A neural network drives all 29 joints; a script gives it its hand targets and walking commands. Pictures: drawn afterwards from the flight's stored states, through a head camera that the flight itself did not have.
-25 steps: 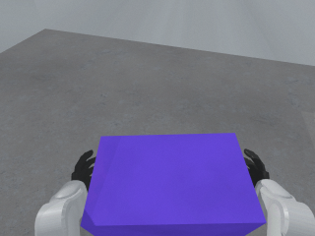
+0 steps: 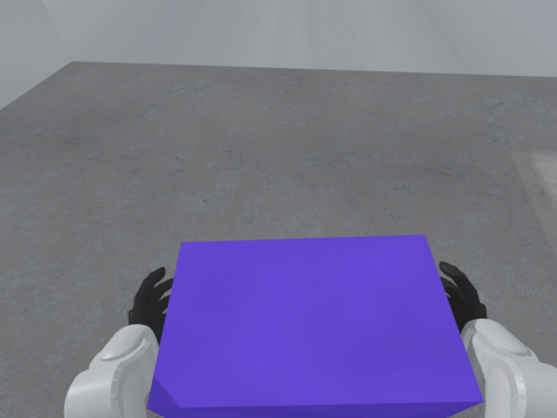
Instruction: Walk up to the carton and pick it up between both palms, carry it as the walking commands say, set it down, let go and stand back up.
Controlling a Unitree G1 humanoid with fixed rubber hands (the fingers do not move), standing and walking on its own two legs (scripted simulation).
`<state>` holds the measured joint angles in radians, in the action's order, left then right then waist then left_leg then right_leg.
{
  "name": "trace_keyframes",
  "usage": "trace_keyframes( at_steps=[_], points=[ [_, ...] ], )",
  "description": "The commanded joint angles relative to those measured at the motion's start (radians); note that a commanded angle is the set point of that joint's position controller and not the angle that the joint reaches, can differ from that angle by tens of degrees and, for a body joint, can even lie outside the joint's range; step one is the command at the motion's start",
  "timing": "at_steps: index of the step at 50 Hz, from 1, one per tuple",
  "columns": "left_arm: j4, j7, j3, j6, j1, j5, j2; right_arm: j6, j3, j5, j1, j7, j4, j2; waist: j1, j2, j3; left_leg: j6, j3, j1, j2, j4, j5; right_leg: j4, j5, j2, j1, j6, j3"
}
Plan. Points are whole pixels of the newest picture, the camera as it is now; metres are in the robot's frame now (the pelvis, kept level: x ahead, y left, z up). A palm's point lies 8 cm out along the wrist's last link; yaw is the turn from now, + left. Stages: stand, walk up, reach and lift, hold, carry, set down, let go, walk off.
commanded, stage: carry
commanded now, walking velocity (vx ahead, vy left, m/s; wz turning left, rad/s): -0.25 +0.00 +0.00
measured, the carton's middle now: (303, 351) +0.22 -0.01 +0.01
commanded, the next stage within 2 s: none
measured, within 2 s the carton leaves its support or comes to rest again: neither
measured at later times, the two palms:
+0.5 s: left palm out of the picture +0.05 +0.22 +0.08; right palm out of the picture +0.05 -0.17 +0.08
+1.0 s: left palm out of the picture -0.16 +0.25 +0.07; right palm out of the picture -0.13 -0.14 +0.08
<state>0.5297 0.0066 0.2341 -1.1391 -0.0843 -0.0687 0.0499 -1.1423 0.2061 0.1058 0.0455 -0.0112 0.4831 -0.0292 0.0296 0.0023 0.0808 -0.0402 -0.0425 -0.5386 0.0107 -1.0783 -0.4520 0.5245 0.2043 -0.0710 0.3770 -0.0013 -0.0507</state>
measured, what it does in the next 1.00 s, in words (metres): walks backwards: left foot, then right foot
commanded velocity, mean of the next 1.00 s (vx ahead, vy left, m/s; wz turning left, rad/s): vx -0.25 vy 0.00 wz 0.00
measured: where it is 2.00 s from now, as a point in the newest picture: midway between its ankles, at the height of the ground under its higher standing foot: outside the picture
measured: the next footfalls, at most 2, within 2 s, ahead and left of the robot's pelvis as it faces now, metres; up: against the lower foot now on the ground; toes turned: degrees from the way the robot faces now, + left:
left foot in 0.14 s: -0.06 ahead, +0.13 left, +0.00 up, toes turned +7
right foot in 0.52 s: -0.18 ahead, -0.11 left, +0.00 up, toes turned -4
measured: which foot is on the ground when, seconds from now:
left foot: up 0.00-0.12, down 0.14-0.52, up 0.54-0.82, down 0.84-1.00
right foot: down 0.00-0.14, up 0.16-0.50, down 0.52-0.86, up 0.88-1.00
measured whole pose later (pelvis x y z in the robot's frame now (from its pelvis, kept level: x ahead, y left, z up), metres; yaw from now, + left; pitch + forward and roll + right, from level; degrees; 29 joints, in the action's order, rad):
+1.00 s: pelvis -0.37 +0.03 +0.00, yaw +4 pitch +3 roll -2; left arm 0.50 0.00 0.23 -1.16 -0.05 -0.08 -0.01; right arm -1.13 0.23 0.07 0.06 -0.01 0.48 0.04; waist 0.00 0.02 0.05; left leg 0.03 -0.05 -0.32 -0.03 -0.52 -0.24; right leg 1.13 0.40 0.00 0.60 0.04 -0.01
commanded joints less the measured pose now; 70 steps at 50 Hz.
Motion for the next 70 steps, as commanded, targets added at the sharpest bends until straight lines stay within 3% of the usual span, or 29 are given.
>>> trace_keyframes(
  at_steps=[1,4,6,7,8,9,11,13,21,24,26,27,28,29,32,40,42,44,45,47,49,56,59,61,62,63,64,66,70],
  points=[
    [0.174,-0.085,-0.78,0.003,0.37,-0.159,0.636,0.005,-0.83,0.149,-0.391,-0.062,0.192,0.742,-0.029,0.225,0.177,-0.001,-0.044,0.045,0.0,0.198,-0.041,-0.163,-0.273,-0.215,-0.173,-0.119,0.178],
    [0.153,-0.081,-0.788,-0.009,0.359,-0.156,0.629,-0.006,-0.809,0.136,-0.36,-0.059,0.172,0.731,-0.025,0.259,0.204,0.011,-0.072,0.159,0.018,0.515,0.037,-0.15,-0.273,-0.21,-0.209,-0.106,0.21],
    [0.135,-0.079,-0.8,-0.013,0.363,-0.153,0.622,-0.01,-0.79,0.128,-0.349,-0.062,0.147,0.719,-0.023,0.185,0.21,0.005,-0.048,0.297,-0.026,0.763,0.18,-0.087,-0.246,-0.172,-0.151,-0.041,0.161],
    [0.13,-0.077,-0.805,-0.016,0.368,-0.154,0.621,-0.011,-0.778,0.128,-0.357,-0.066,0.136,0.712,-0.027,0.068,0.207,0.018,0.064,0.39,-0.14,0.796,0.201,-0.011,-0.148,-0.129,-0.043,0.0,0.119],
    [0.172,-0.08,-0.833,-0.016,0.399,-0.172,0.638,-0.003,-0.767,0.112,-0.354,-0.069,0.128,0.708,-0.017,-0.22,0.176,0.099,0.27,0.395,-0.353,0.756,0.568,0.132,0.026,-0.021,0.162,0.069,-0.015],
    [0.197,-0.082,-0.856,-0.012,0.477,-0.195,0.665,0.004,-0.769,0.126,-0.391,-0.076,0.159,0.74,0.005,-0.331,0.138,0.205,0.32,0.317,-0.44,0.769,0.778,0.407,0.347,0.03,0.215,0.07,-0.044],
    [0.172,-0.092,-0.859,-0.004,0.476,-0.209,0.707,0.008,-0.757,0.121,-0.366,-0.088,0.153,0.747,-0.004,-0.155,0.111,0.186,0.195,0.242,-0.349,0.714,0.686,0.689,0.293,0.044,0.207,0.045,0.089],
    [0.167,-0.093,-0.874,0.002,0.477,-0.217,0.722,0.017,-0.746,0.118,-0.372,-0.092,0.162,0.738,-0.008,-0.152,0.102,0.145,0.13,0.249,-0.285,0.698,0.566,0.753,0.203,0.062,0.24,0.039,0.091],
    [0.161,-0.066,-0.86,-0.013,0.419,-0.197,0.691,0.015,-0.761,0.12,-0.336,-0.081,0.199,0.704,-0.01,-0.231,0.214,0.182,0.257,0.392,-0.31,0.711,0.599,0.239,0.276,0.06,0.102,0.041,-0.011],
    [0.141,-0.07,-0.833,-0.015,0.377,-0.185,0.695,0.007,-0.786,0.127,-0.34,-0.074,0.208,0.708,-0.025,-0.176,0.249,0.123,0.209,0.354,-0.273,0.674,0.553,-0.101,0.121,0.073,-0.074,0.03,-0.064],
    [0.13,-0.08,-0.809,-0.014,0.369,-0.179,0.681,0.005,-0.802,0.124,-0.338,-0.07,0.208,0.705,-0.02,-0.024,0.219,0.043,0.13,0.147,-0.205,0.594,0.357,-0.234,0.088,-0.078,-0.239,0.009,0.069],
    [0.12,-0.081,-0.797,-0.005,0.356,-0.169,0.661,0.003,-0.813,0.123,-0.344,-0.075,0.229,0.713,-0.026,0.237,0.161,-0.023,-0.021,0.01,-0.077,0.457,0.155,-0.22,-0.099,-0.281,-0.195,-0.086,0.274],
    [0.142,-0.085,-0.805,0.001,0.377,-0.182,0.681,0.004,-0.816,0.138,-0.399,-0.083,0.238,0.717,-0.035,0.279,0.141,-0.024,-0.036,0.038,-0.057,0.179,-0.053,-0.216,-0.296,-0.364,-0.072,-0.166,0.283],
    [0.155,-0.089,-0.807,0.0,0.393,-0.183,0.686,0.009,-0.828,0.155,-0.435,-0.085,0.233,0.743,-0.041,0.226,0.12,-0.015,0.018,0.016,-0.026,-0.032,-0.113,-0.23,-0.367,-0.353,-0.032,-0.193,0.257],
    [0.203,-0.092,-0.802,0.009,0.406,-0.175,0.687,0.019,-0.861,0.182,-0.462,-0.086,0.231,0.789,-0.031,0.154,0.117,0.006,0.055,0.003,-0.015,-0.16,-0.016,-0.167,-0.292,-0.241,-0.038,-0.145,0.106],
    [0.162,-0.083,-0.795,-0.012,0.359,-0.153,0.637,-0.008,-0.813,0.141,-0.353,-0.065,0.175,0.742,-0.018,0.244,0.204,0.012,-0.084,0.207,0.024,0.612,0.088,-0.141,-0.268,-0.2,-0.218,-0.092,0.192],
    [0.144,-0.08,-0.805,-0.017,0.364,-0.15,0.627,-0.012,-0.794,0.135,-0.355,-0.069,0.146,0.73,-0.024,0.14,0.196,0.012,-0.003,0.361,-0.073,0.786,0.194,-0.07,-0.188,-0.153,-0.096,-0.02,0.141],
    [0.212,-0.083,-0.858,-0.016,0.465,-0.19,0.662,0.001,-0.771,0.121,-0.38,-0.075,0.153,0.739,-0.001,-0.324,0.121,0.171,0.32,0.322,-0.41,0.804,0.597,0.269,0.245,0.024,0.198,0.071,-0.063],
    [0.205,-0.084,-0.86,-0.015,0.485,-0.198,0.687,0.001,-0.77,0.131,-0.375,-0.083,0.166,0.76,0.009,-0.272,0.1,0.214,0.295,0.28,-0.424,0.782,0.699,0.526,0.347,0.039,0.199,0.058,0.036],
    [0.177,-0.094,-0.867,-0.006,0.479,-0.211,0.723,0.006,-0.756,0.121,-0.368,-0.094,0.16,0.752,-0.005,-0.148,0.083,0.162,0.149,0.225,-0.313,0.737,0.57,0.724,0.248,0.052,0.21,0.04,0.091],
    [0.179,-0.092,-0.878,-0.001,0.484,-0.218,0.728,0.016,-0.749,0.123,-0.379,-0.093,0.173,0.746,-0.007,-0.162,0.096,0.132,0.102,0.264,-0.264,0.704,0.528,0.735,0.192,0.068,0.23,0.043,0.086],
    [0.167,-0.067,-0.859,-0.015,0.424,-0.195,0.693,0.013,-0.766,0.125,-0.345,-0.082,0.202,0.709,-0.007,-0.231,0.203,0.188,0.248,0.396,-0.312,0.703,0.617,0.267,0.271,0.056,0.113,0.04,-0.008],
    [0.146,-0.072,-0.835,-0.018,0.379,-0.185,0.7,0.004,-0.79,0.131,-0.347,-0.075,0.212,0.714,-0.025,-0.18,0.241,0.136,0.207,0.366,-0.281,0.665,0.605,-0.074,0.114,0.072,-0.059,0.029,-0.058],
    [0.136,-0.081,-0.811,-0.016,0.368,-0.179,0.686,0.002,-0.804,0.128,-0.339,-0.07,0.211,0.708,-0.02,-0.049,0.221,0.054,0.131,0.192,-0.218,0.598,0.424,-0.231,0.055,-0.053,-0.228,0.013,0.039],
    [0.13,-0.083,-0.801,-0.009,0.359,-0.173,0.666,0.0,-0.814,0.126,-0.338,-0.073,0.228,0.719,-0.024,0.194,0.181,-0.013,0.002,0.047,-0.104,0.483,0.23,-0.211,-0.131,-0.242,-0.233,-0.061,0.226],
    [0.136,-0.085,-0.801,-0.001,0.368,-0.179,0.679,0.0,-0.821,0.139,-0.389,-0.081,0.243,0.72,-0.027,0.288,0.148,-0.023,-0.046,0.061,-0.07,0.276,0.008,-0.196,-0.33,-0.348,-0.107,-0.15,0.265],
    [0.156,-0.089,-0.805,0.0,0.389,-0.183,0.691,0.005,-0.829,0.154,-0.428,-0.083,0.24,0.743,-0.04,0.251,0.128,-0.016,-0.006,0.038,-0.038,0.035,-0.115,-0.218,-0.417,-0.35,-0.062,-0.189,0.256],
    [0.188,-0.093,-0.801,0.005,0.403,-0.173,0.686,0.014,-0.859,0.18,-0.464,-0.087,0.235,0.783,-0.036,0.164,0.116,0.011,0.066,0.042,-0.026,-0.142,-0.062,-0.196,-0.376,-0.277,-0.022,-0.172,0.145],
    [0.206,-0.088,-0.791,0.011,0.378,-0.162,0.665,0.012,-0.856,0.174,-0.406,-0.075,0.222,0.775,-0.02,0.175,0.162,0.004,-0.013,0.036,-0.016,0.11,-0.029,-0.145,-0.384,-0.21,-0.179,-0.113,0.124]
  ],
)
